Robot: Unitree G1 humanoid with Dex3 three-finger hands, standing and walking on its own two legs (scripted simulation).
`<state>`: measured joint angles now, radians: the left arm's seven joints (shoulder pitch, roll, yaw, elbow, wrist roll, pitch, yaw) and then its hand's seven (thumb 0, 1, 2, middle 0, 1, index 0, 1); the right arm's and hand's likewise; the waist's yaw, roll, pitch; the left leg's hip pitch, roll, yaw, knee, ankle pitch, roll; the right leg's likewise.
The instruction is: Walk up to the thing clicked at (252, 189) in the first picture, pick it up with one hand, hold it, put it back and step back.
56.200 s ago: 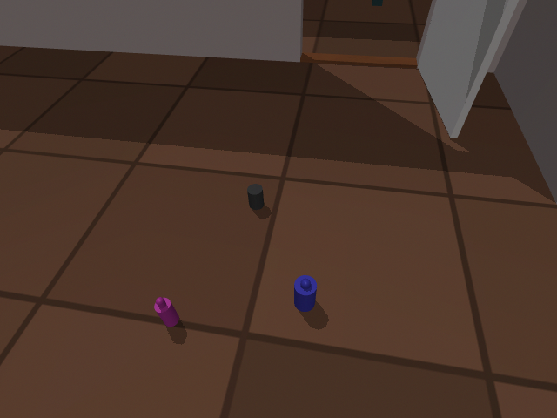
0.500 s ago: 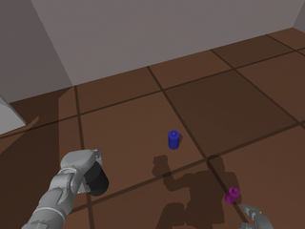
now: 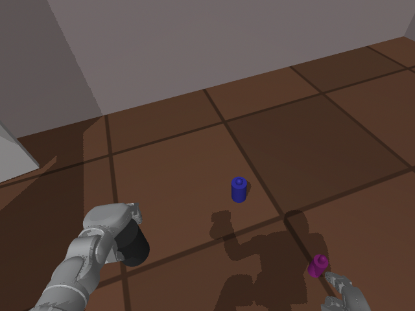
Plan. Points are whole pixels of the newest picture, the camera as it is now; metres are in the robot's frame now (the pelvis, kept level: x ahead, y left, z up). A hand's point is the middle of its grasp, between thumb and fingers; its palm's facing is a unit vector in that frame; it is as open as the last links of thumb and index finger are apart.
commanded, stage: hold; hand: left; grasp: from above
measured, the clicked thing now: (128, 242) +0.31 +0.22 -0.08
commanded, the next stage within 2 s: crouch in 0.18 s
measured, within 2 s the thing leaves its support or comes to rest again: neither
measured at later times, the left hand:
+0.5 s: hand (120, 242) +0.29 +0.22 -0.05, palm faces -0.46 -0.06 -0.89, open 10.2 cm
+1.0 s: hand (142, 255) +0.35 +0.24 -0.27, palm faces -0.42 +0.03 -0.91, open 10.2 cm
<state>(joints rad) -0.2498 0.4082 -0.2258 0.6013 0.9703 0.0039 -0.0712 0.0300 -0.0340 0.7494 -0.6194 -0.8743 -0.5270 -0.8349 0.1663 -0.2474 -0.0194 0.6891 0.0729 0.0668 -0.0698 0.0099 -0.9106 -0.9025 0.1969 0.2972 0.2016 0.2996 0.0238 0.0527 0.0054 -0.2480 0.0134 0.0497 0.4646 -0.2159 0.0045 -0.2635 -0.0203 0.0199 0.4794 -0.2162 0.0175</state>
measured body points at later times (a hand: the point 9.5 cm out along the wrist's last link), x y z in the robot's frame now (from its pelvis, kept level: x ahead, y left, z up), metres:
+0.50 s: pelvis +0.00 +0.00 +0.00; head +0.02 -0.02 +0.45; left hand +0.31 +0.22 +0.00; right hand +0.15 -0.25 -0.12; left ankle +0.02 +0.12 -0.74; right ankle +0.02 -0.13 -0.74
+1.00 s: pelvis -0.04 +0.01 -0.15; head +0.11 +0.02 +0.28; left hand +0.37 +0.24 -0.22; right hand +0.03 -0.29 -0.27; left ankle +0.02 +0.12 -0.74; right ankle +0.02 -0.13 -0.74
